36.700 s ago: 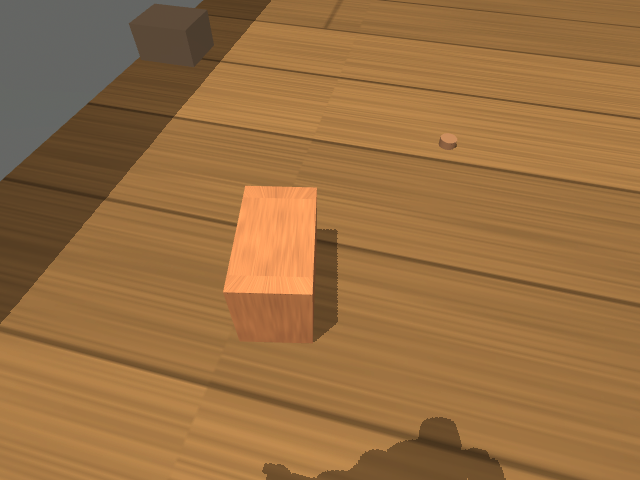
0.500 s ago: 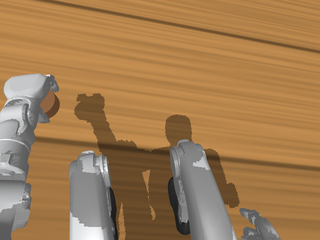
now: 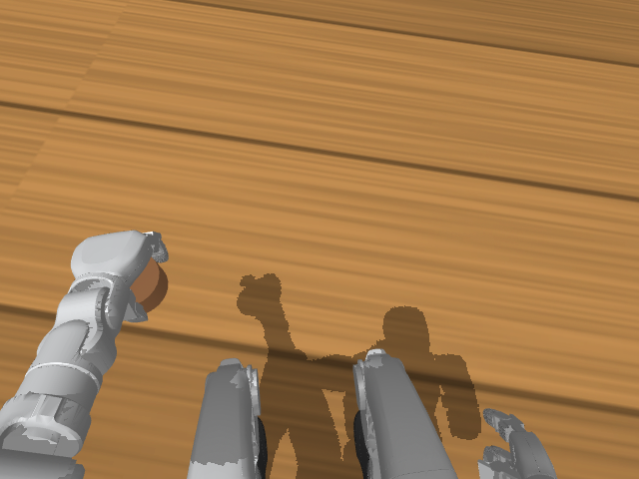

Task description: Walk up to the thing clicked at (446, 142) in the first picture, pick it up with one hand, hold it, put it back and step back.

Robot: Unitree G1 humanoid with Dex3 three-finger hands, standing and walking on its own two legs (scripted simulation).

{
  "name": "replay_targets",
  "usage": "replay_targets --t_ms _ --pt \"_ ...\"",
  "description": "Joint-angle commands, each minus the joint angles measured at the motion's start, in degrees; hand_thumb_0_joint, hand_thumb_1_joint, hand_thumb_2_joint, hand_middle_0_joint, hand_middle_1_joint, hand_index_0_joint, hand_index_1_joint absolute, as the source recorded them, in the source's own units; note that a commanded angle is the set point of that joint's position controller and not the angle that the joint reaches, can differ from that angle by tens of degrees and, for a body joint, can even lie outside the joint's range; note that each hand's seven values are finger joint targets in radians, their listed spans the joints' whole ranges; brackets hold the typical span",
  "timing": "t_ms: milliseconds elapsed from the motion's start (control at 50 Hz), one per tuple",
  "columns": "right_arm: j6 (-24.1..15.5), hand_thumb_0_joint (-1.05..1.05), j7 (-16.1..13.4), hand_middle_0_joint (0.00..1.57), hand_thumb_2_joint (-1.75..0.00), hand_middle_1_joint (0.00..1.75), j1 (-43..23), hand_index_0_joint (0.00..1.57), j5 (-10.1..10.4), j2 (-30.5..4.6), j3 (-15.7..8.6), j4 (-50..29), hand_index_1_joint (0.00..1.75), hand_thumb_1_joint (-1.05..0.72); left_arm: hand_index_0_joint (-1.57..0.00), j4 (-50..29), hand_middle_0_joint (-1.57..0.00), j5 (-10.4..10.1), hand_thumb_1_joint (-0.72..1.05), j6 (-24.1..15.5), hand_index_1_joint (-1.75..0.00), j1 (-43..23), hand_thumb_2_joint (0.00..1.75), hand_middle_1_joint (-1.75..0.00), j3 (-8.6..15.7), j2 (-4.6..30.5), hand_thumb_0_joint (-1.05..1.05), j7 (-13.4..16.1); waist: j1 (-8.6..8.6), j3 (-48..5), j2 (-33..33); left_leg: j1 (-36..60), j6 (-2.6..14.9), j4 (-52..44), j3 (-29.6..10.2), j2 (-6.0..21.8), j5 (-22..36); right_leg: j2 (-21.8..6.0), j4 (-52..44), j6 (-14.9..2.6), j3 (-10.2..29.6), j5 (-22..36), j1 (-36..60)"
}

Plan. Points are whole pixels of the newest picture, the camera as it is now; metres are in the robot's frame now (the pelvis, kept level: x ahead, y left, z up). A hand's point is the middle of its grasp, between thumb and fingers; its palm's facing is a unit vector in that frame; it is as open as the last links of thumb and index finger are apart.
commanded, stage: lift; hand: left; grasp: from above
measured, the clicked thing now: (134, 283) +0.39 +0.24 -0.11
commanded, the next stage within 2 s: hold in 0.70 s
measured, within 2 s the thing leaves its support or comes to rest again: neither
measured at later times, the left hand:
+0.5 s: hand (104, 248) +0.37 +0.22 +0.05, palm faces -0.43 -0.08 -0.90, open 9.7 cm
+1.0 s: hand (64, 215) +0.38 +0.23 +0.11, palm faces -0.45 -0.06 -0.89, open 9.7 cm
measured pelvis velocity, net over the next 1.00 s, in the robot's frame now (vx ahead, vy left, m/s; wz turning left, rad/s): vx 0.07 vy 0.00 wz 0.01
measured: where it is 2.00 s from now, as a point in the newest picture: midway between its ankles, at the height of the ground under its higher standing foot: outside the picture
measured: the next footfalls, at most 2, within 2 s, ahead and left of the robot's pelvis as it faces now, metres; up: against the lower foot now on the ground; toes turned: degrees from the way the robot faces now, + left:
none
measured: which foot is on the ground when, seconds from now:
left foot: down 0.00-1.00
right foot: down 0.00-1.00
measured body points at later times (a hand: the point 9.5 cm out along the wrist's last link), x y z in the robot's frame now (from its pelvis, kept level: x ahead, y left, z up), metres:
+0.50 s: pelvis +0.04 +0.00 +0.13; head +0.11 +0.00 +0.58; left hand +0.39 +0.22 +0.10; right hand +0.13 -0.27 +0.01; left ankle +0.09 +0.13 -0.53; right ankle +0.08 -0.14 -0.53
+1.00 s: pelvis +0.07 +0.00 +0.18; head +0.11 +0.00 +0.62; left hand +0.40 +0.23 +0.16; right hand +0.17 -0.26 +0.05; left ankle +0.09 +0.13 -0.53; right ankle +0.08 -0.14 -0.53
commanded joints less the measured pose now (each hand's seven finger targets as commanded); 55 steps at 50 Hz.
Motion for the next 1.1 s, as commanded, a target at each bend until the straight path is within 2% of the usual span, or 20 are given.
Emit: replay_targets --t_ms 0,100,160,200,360,400,480,500,520,540,640,680,700,720,780,800,820,900,960,1080 --pt "-2.8 0.0 -1.4 0.2 -0.9 0.3 3.2 0.2 0.4 -8.7 -3.5 -4.5 0.3 -0.9 -0.96 -10.5 -0.92 -0.7 0.61 -0.7 -0.67 -15.4 0.64 -0.71 3.9 10.3 0.0 2.6 -0.98 -21.8 2.1 27.0 1.82 -21.1 0.7 -2.1 -1.2 2.3 -20.6 -3.24 -1.5 2.4 18.0" --pt "-4.5 0.0 -2.0 0.2 -0.9 0.3 3.2 0.2 0.7 -8.2 -3.6 -3.8 0.3 -0.9 -0.94 -8.6 -0.91 0.1 0.58 -1.7 -0.65 -12.9 0.63 -0.68 3.7 9.4 0.0 4.0 0.23 -18.7 1.7 33.0 1.52 -27.0 1.2 -2.4 0.9 2.2 -27.0 -3.33 -0.5 3.4 24.6" --pt "-5.2 0.0 -2.2 0.2 -0.9 0.3 4.0 0.2 0.9 -7.8 -3.8 -2.9 0.3 -0.91 -0.95 -7.4 -0.91 0.8 0.59 -1.9 -0.67 -14.3 0.62 -0.7 2.3 7.5 0.0 5.4 -0.43 -17.5 1.6 36.3 1.4 -29.5 2.0 -2.8 3.4 2.3 -30.7 -3.27 0.2 5.3 28.3" --pt "-5.6 0.0 -2.3 0.2 -0.9 0.3 4.2 0.2 0.8 -8.0 -4.1 -2.5 0.3 -0.9 -0.95 -6.8 -0.91 1.2 0.59 -1.9 -0.66 -13.4 0.62 -0.69 2.7 7.7 0.0 6.5 0.41 -17.9 1.2 38.7 1.35 -31.4 2.4 -2.9 5.2 2.3 -33.1 -3.17 0.5 6.7 31.4" --pt "-5.6 0.0 -2.3 0.2 -0.9 0.3 5.5 0.2 0.6 -8.0 -4.5 -0.7 0.3 -0.9 -0.97 -2.6 -0.94 1.9 0.63 0.1 -0.69 -13.3 0.68 -0.72 1.7 5.9 0.0 9.2 0.74 -16.5 -0.3 47.9 1.32 -38.1 3.2 -3.1 14.1 2.2 -40.2 -2.41 0.9 16.3 41.7" --pt "-5.5 0.0 -2.2 0.2 -0.9 0.3 5.3 0.2 0.7 -8.1 -4.5 -0.9 0.3 -0.9 -0.98 -2.5 -0.95 2.0 0.64 0.6 -0.69 -13.2 0.69 -0.72 2.0 6.6 0.0 9.2 1.37 -15.9 0.2 49.9 1.17 -40.3 3.0 -3.2 15.5 2.1 -41.5 -2.42 0.8 17.6 43.5" --pt "-5.6 0.0 -1.9 0.2 -0.9 0.3 4.8 0.2 0.6 -8.0 -4.6 -1.2 0.3 -0.89 -0.99 -1.5 -0.97 1.5 0.64 1.0 -0.67 -12.3 0.69 -0.69 1.2 4.9 0.0 8.6 1.71 -13.2 0.6 53.0 0.94 -44.5 3.0 -3.0 15.7 2.1 -44.4 -2.58 0.4 17.5 45.6" --pt "-5.5 0.0 -1.8 0.2 -0.9 0.3 4.7 0.2 0.5 -8.0 -4.7 -1.3 0.3 -0.9 -0.99 -1.8 -0.97 1.5 0.64 0.9 -0.67 -12.4 0.7 -0.7 1.9 5.7 0.0 8.6 2.15 -13.5 1.5 54.3 0.81 -45.3 3.0 -3.0 16.3 2.1 -45.0 -2.59 0.4 18.0 46.4" --pt "-5.4 0.0 -1.7 0.2 -0.9 0.3 4.8 0.2 0.6 -7.9 -4.7 -1.3 0.3 -0.9 -1.0 -0.2 -0.97 1.7 0.64 1.1 -0.67 -10.3 0.69 -0.7 1.2 4.7 0.0 8.3 1.88 -12.6 0.2 54.5 0.91 -45.8 3.1 -3.0 17.1 2.1 -45.5 -2.6 0.3 18.8 46.8" --pt "-5.5 0.0 -1.7 0.2 -0.9 0.3 4.9 0.2 0.5 -7.9 -4.7 -1.4 0.3 -0.9 -1.0 -2.1 -0.98 1.3 0.65 0.9 -0.66 -12.6 0.68 -0.69 0.6 4.1 0.0 8.0 1.46 -13.0 0.2 55.8 0.9 -46.2 3.0 -2.9 18.0 2.1 -46.2 -2.45 0.4 19.7 47.7" --pt "-5.5 0.0 -1.6 0.2 -0.9 0.3 5.4 0.2 0.7 -8.0 -4.9 -1.7 0.3 -0.89 -0.98 -4.2 -0.96 0.9 0.62 0.1 -0.71 -12.2 0.74 -0.73 0.8 4.5 0.0 7.3 1.99 -13.8 -0.6 60.4 0.94 -49.2 3.2 -3.0 22.4 2.0 -49.0 -2.33 0.2 23.5 52.2" --pt "-5.6 0.0 -1.6 0.2 -0.9 0.3 5.4 0.2 0.6 -8.0 -4.9 -1.5 0.3 -0.9 -0.98 -3.9 -0.97 0.8 0.62 -0.2 -0.69 -12.0 0.74 -0.7 0.2 3.4 0.0 7.3 1.26 -12.7 -0.2 61.6 0.86 -50.2 3.4 -2.9 22.9 2.0 -49.9 -2.37 0.2 24.0 52.0" --pt "-5.6 0.0 -1.6 0.2 -0.9 0.3 5.5 0.2 0.7 -8.2 -5.1 -1.6 0.3 -0.89 -0.98 -5.0 -0.96 1.0 0.62 -0.4 -0.7 -12.8 0.74 -0.72 1.2 4.9 0.0 7.4 1.88 -13.4 0.0 62.7 0.72 -50.8 3.4 -2.9 23.7 2.1 -50.2 -2.41 0.1 24.4 53.2" --pt "-5.5 0.0 -1.7 0.2 -0.9 0.3 5.5 0.2 0.6 -8.2 -5.1 -1.4 0.3 -0.89 -0.98 -2.7 -0.96 1.5 0.61 -0.4 -0.69 -11.0 0.73 -0.71 0.8 4.2 0.0 7.4 1.44 -12.0 -0.7 62.8 0.76 -51.1 3.5 -2.8 24.1 2.0 -50.7 -2.44 -0.1 24.6 52.7" --pt "-5.4 0.0 -1.6 0.2 -0.9 0.3 5.0 0.2 0.6 -8.1 -5.2 -1.5 0.3 -0.89 -0.97 -5.6 -0.94 1.7 0.61 -1.0 -0.72 -13.5 0.77 -0.75 1.1 4.9 0.0 7.5 2.28 -12.9 1.1 65.1 0.54 -52.5 3.8 -3.0 25.2 2.0 -52.0 -2.45 0.0 25.4 54.7" --pt "-5.3 0.0 -1.5 0.2 -0.9 0.3 4.9 0.2 0.6 -8.1 -5.1 -1.5 0.3 -0.89 -0.97 -2.7 -0.94 1.8 0.6 -0.8 -0.7 -11.0 0.75 -0.72 0.5 3.8 0.0 7.5 1.79 -10.9 -0.9 64.3 0.75 -52.8 3.7 -3.1 25.2 2.0 -52.5 -2.33 0.0 25.6 54.9" --pt "-5.2 0.0 -1.4 0.2 -0.9 0.3 4.7 0.2 0.7 -8.2 -5.2 -1.6 0.3 -0.89 -0.97 -5.8 -0.94 1.7 0.61 -1.2 -0.7 -13.0 0.74 -0.72 1.0 4.8 0.0 7.5 2.28 -11.8 -0.3 65.0 0.73 -53.3 3.9 -3.2 25.1 1.9 -53.0 -2.29 0.2 25.6 55.8" --pt "-4.6 0.0 -1.4 0.2 -0.9 0.3 4.2 0.2 0.9 -8.5 -5.4 -1.7 0.3 -0.9 -0.98 -4.5 -0.96 2.8 0.62 -1.6 -0.7 -12.4 0.76 -0.73 0.8 5.6 0.0 5.8 2.38 -11.5 -0.9 66.7 0.94 -54.3 4.7 -3.4 27.7 1.9 -54.3 -2.21 0.5 28.2 57.5" --pt "-4.3 0.0 -1.2 0.2 -0.9 0.3 3.9 0.2 0.9 -8.4 -5.3 -2.2 0.3 -0.9 -0.99 -4.0 -0.96 2.2 0.64 -1.6 -0.71 -10.7 0.76 -0.74 0.0 4.0 0.0 4.5 2.63 -10.0 -1.1 67.5 0.86 -55.5 4.3 -3.2 28.1 2.1 -55.1 -2.39 0.1 28.0 57.9" --pt "-3.6 0.0 -1.1 0.2 -0.9 0.3 2.6 0.2 1.1 -8.6 -5.2 -3.7 0.3 -0.89 -0.98 -6.2 -0.96 2.1 0.62 -2.1 -0.71 -10.2 0.77 -0.74 0.8 5.3 0.0 3.0 3.29 -8.9 -0.5 68.7 0.8 -57.3 4.7 -3.2 27.9 2.2 -56.6 -2.57 0.1 27.2 59.6"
